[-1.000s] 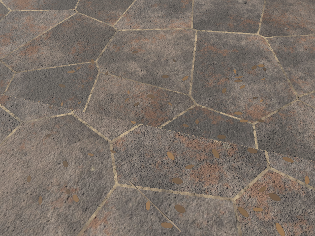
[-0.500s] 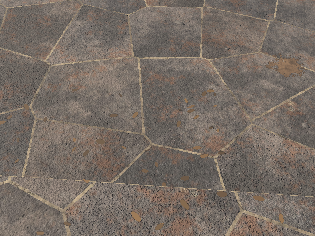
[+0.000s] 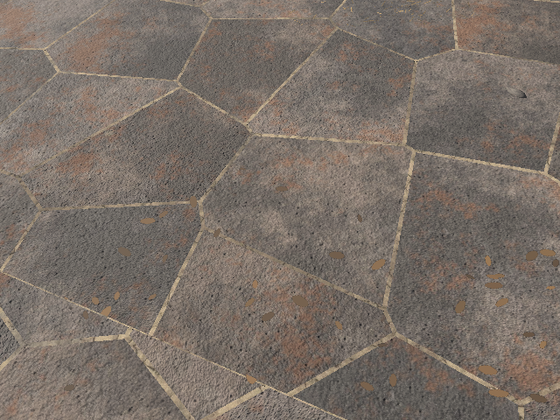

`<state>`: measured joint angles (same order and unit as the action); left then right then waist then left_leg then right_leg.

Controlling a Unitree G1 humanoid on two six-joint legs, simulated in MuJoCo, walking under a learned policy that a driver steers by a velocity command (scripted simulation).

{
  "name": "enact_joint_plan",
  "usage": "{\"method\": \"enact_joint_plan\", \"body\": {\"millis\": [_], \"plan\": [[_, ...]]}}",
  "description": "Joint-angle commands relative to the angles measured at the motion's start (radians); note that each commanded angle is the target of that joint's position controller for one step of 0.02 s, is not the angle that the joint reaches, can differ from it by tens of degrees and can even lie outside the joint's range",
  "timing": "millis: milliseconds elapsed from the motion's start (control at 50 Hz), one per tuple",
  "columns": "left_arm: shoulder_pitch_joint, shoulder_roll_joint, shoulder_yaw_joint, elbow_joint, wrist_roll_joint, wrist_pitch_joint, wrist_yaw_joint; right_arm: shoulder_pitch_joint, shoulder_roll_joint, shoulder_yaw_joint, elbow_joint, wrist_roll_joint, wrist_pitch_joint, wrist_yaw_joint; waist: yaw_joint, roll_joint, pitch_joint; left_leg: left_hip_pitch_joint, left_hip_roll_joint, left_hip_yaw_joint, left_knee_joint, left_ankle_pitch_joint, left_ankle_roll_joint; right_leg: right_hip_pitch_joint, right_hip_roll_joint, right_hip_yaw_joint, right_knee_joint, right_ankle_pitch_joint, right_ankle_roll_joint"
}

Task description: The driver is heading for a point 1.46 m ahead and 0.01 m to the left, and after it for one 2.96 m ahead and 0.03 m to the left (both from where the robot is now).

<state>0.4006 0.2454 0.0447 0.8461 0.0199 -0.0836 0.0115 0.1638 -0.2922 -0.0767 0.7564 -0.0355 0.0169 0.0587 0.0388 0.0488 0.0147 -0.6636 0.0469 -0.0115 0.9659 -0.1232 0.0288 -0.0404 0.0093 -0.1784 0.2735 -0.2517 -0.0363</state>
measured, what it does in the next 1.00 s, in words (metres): walks ahead: left foot, then right foot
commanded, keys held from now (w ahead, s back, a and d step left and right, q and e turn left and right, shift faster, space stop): w+q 0.32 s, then w+e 0.68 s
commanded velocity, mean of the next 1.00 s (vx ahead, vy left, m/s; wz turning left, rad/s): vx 0.50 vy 0.00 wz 0.04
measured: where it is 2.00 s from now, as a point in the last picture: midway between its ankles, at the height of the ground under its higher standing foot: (296, 248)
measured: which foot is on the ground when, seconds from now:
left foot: up 0.00-0.18, down 0.20-0.74, up 0.76-1.00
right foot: down 0.00-0.18, up 0.20-0.74, down 0.76-1.00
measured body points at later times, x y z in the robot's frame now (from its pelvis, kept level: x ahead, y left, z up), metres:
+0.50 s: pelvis +0.25 +0.08 +0.00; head +0.27 +0.09 +0.45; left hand +0.32 +0.36 -0.12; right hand +0.34 -0.18 -0.12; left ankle +0.20 +0.11 -0.75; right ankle +0.41 -0.06 -0.68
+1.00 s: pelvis +0.52 +0.08 -0.01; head +0.54 +0.08 +0.44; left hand +0.48 +0.37 -0.14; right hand +0.73 -0.16 -0.09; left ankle +0.62 +0.24 -0.69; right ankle +0.44 +0.01 -0.75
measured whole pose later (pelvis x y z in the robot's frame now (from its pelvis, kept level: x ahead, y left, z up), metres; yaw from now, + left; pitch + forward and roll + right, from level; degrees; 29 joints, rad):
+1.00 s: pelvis +0.52 +0.08 -0.01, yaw -1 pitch +0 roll -1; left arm 0.47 0.29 0.06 0.88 0.01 -0.03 -0.01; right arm 0.05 -0.27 -0.02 0.71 -0.05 -0.04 0.02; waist 0.07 0.02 0.04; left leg -0.61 0.06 -0.05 0.93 -0.13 0.01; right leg -0.08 0.14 0.08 0.44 -0.34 -0.12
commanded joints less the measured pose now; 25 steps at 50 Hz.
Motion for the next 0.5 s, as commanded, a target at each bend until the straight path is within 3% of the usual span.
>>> {"method": "enact_joint_plan", "body": {"millis": [20, 80, 120, 160, 180, 200, 220, 240, 260, 280, 300, 340, 380, 440, 480, 500], "plan": [[-0.033, 0.113, 0.023, -0.055, -0.001, -0.015, 0.000, -0.103, 0.013, 0.022, -0.099, 0.000, -0.011, 0.018, -0.011, -0.139, 0.063, 0.005, 0.012, 0.043, -0.161, 0.098, 0.010, -0.044, -0.251, 0.071, -0.101, 0.361, -0.101], [0.009, 0.147, 0.033, -0.033, 0.001, -0.003, 0.005, -0.169, -0.003, 0.024, -0.134, -0.003, -0.012, 0.024, 0.008, -0.133, 0.079, 0.056, -0.003, 0.099, -0.269, 0.033, 0.049, 0.013, -0.279, 0.033, -0.077, 0.415, -0.090], [0.025, 0.169, 0.038, -0.021, 0.002, 0.011, 0.009, -0.172, -0.017, 0.019, -0.147, -0.008, -0.012, 0.019, 0.001, -0.135, 0.068, 0.111, -0.040, 0.135, -0.318, -0.056, 0.086, 0.070, -0.287, -0.005, 0.006, 0.617, -0.077], [0.034, 0.206, 0.045, -0.010, 0.002, 0.026, 0.015, -0.059, -0.041, 0.005, -0.121, -0.015, -0.014, 0.006, -0.052, -0.147, -0.015, 0.272, -0.118, 0.161, -0.351, -0.162, 0.132, 0.100, -0.287, -0.047, 0.233, 0.907, -0.065], [0.026, 0.211, 0.044, -0.015, -0.002, 0.035, 0.016, 0.096, -0.062, -0.011, -0.073, -0.020, -0.023, -0.006, -0.124, -0.114, -0.106, 0.474, -0.154, 0.151, -0.421, -0.129, 0.161, 0.033, -0.270, -0.073, 0.448, 0.868, -0.046], [0.029, 0.184, 0.035, -0.044, 0.001, 0.036, 0.013, 0.259, -0.142, -0.039, -0.029, -0.028, -0.028, -0.025, -0.187, -0.012, -0.218, 0.735, -0.021, -0.057, -0.483, -0.239, 0.210, -0.174, -0.238, -0.081, 0.749, 0.556, -0.011], [0.055, 0.056, 0.007, -0.126, 0.005, 0.033, -0.011, 0.216, -0.263, -0.061, -0.053, -0.006, -0.029, -0.037, -0.100, 0.207, -0.292, 1.013, 0.283, -0.602, -0.569, -0.260, 0.341, -0.617, -0.050, -0.007, 1.079, -0.326, 0.054], [-0.086, 0.155, 0.026, -0.155, 0.013, 0.025, -0.012, 0.273, -0.246, -0.064, -0.065, 0.021, -0.015, -0.047, -0.192, 0.055, -0.311, 0.998, 0.299, -0.740, -0.681, -0.222, 0.367, -0.727, -0.019, 0.183, 1.149, -0.270, 0.058], [-0.142, 0.148, 0.024, -0.178, -0.003, 0.014, -0.015, 0.224, -0.210, -0.053, -0.038, 0.026, -0.011, -0.058, -0.152, 0.026, -0.154, 0.891, 0.273, -0.564, -0.681, -0.107, 0.344, -0.777, -0.077, 0.202, 1.117, -0.164, 0.046], [-0.127, 0.142, 0.018, -0.165, -0.005, 0.004, -0.014, 0.180, -0.155, -0.038, -0.033, 0.031, -0.015, -0.061, -0.103, -0.028, -0.067, 0.737, 0.226, -0.457, -0.688, 0.033, 0.307, -0.710, -0.113, 0.197, 1.011, -0.090, 0.042], [-0.110, 0.137, 0.018, -0.151, 0.006, 0.010, -0.013, 0.133, -0.125, -0.028, -0.036, 0.031, -0.023, -0.063, -0.057, -0.042, -0.029, 0.629, 0.165, -0.373, -0.697, 0.139, 0.269, -0.630, -0.135, 0.201, 0.939, -0.073, 0.046], [-0.038, 0.121, 0.016, -0.126, 0.029, 0.048, -0.020, 0.096, -0.083, -0.011, -0.041, 0.035, -0.043, -0.058, -0.002, -0.030, -0.045, 0.528, 0.110, -0.272, -0.721, 0.257, 0.246, -0.511, -0.141, 0.197, 0.873, -0.063, 0.062], [-0.028, 0.092, 0.011, -0.112, 0.024, 0.070, -0.031, 0.129, -0.078, -0.007, -0.014, 0.036, -0.065, -0.050, 0.006, -0.028, -0.041, 0.491, 0.080, -0.205, -0.756, 0.284, 0.234, -0.484, -0.133, 0.171, 0.794, -0.011, 0.068], [-0.172, 0.087, 0.011, -0.147, 0.017, 0.076, -0.044, 0.192, -0.096, -0.007, 0.017, 0.034, -0.075, -0.049, -0.042, -0.023, 0.032, 0.505, 0.072, -0.165, -0.801, 0.304, 0.180, -0.568, -0.133, 0.160, 0.653, 0.126, 0.060], [-0.218, 0.073, 0.005, -0.153, 0.017, 0.075, -0.047, 0.229, -0.107, -0.008, 0.037, 0.030, -0.080, -0.052, -0.065, 0.000, 0.028, 0.542, 0.068, -0.115, -0.793, 0.404, 0.142, -0.563, -0.109, 0.152, 0.604, 0.216, 0.046], [-0.223, 0.082, 0.008, -0.147, 0.008, 0.070, -0.051, 0.212, -0.110, -0.007, 0.028, 0.023, -0.088, -0.051, -0.062, -0.004, 0.020, 0.516, 0.046, -0.065, -0.790, 0.407, 0.126, -0.513, -0.081, 0.136, 0.583, 0.300, 0.033]]}}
